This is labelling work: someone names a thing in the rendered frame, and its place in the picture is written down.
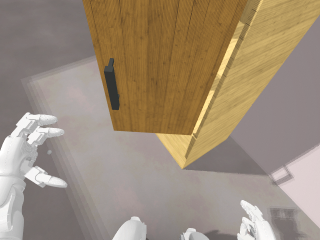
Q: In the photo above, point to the right robot shin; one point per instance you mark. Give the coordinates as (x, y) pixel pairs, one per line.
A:
(191, 229)

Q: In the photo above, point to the left robot hand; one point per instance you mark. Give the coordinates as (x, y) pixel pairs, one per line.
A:
(15, 150)

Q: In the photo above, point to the left robot thigh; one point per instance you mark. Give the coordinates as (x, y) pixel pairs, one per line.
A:
(131, 230)

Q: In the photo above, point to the handle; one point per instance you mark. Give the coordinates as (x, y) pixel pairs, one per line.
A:
(110, 78)

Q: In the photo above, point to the cupboard door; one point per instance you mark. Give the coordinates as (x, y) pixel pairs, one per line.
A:
(166, 54)

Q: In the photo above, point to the left robot forearm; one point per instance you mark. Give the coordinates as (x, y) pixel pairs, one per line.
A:
(11, 202)

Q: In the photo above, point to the right robot hand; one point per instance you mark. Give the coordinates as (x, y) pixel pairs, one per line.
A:
(259, 228)

